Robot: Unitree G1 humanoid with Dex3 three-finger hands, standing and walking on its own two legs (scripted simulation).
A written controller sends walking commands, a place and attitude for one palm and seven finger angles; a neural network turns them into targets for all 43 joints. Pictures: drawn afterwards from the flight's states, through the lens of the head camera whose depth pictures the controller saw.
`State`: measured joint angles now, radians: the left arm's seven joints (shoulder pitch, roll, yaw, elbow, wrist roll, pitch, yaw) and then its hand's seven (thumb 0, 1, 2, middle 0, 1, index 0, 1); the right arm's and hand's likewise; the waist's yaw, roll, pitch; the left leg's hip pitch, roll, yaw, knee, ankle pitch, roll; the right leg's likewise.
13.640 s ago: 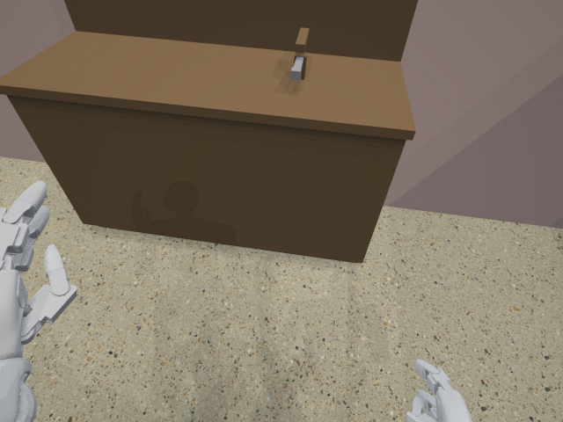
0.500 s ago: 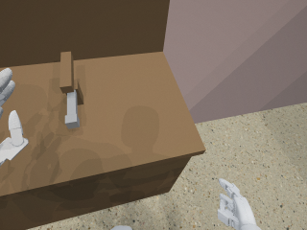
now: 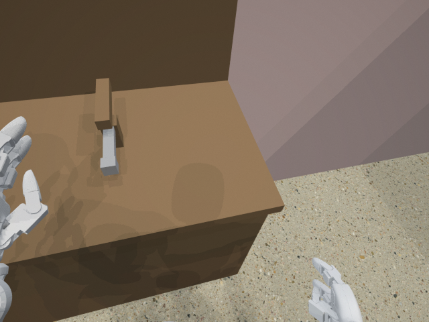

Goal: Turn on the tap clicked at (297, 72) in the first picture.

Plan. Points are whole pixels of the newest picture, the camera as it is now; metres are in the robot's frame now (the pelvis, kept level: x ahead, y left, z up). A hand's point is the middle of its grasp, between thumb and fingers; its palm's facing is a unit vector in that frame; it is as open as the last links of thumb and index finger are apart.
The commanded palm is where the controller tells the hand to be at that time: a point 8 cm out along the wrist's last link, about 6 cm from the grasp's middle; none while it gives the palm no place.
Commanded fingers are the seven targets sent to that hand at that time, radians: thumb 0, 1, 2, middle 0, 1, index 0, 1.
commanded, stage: shuffle to correct the standing spot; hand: left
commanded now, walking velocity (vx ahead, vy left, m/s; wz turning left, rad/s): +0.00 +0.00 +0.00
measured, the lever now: (109, 166) +0.37 +0.25 +0.04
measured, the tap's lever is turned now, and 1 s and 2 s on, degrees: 0 0 0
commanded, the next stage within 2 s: come to a stop and stand still in 1.16 s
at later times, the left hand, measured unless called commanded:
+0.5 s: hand (71, 208) +0.22 +0.21 +0.16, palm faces +0.33 -0.89 -0.30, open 7.4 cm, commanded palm +0.16 +0.25 +0.18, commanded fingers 0.00 0.90 0.90 -0.20 -0.30 -0.20 -0.30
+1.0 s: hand (105, 205) +0.23 +0.17 +0.16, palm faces +0.29 -0.89 -0.36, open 7.4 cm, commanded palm +0.18 +0.22 +0.18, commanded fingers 0.00 0.90 0.90 -0.20 -0.30 -0.20 -0.30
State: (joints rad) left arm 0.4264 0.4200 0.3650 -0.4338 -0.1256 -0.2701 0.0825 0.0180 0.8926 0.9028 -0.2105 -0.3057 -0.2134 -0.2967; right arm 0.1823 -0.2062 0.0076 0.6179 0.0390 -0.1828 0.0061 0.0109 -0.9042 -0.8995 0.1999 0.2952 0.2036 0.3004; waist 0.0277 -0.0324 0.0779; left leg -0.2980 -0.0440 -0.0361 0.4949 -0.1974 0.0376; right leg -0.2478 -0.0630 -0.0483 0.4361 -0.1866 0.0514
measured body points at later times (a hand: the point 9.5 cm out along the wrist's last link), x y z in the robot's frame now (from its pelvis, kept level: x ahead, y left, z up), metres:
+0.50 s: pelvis -0.01 -0.03 +0.00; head +0.02 -0.01 +0.45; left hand +0.20 +0.26 +0.18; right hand +0.18 -0.24 -0.07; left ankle +0.04 +0.09 -0.74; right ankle +0.03 -0.16 -0.74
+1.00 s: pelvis +0.01 -0.06 +0.00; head +0.03 -0.05 +0.45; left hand +0.21 +0.22 +0.18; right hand +0.18 -0.29 -0.08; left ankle +0.04 +0.09 -0.74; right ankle +0.03 -0.16 -0.74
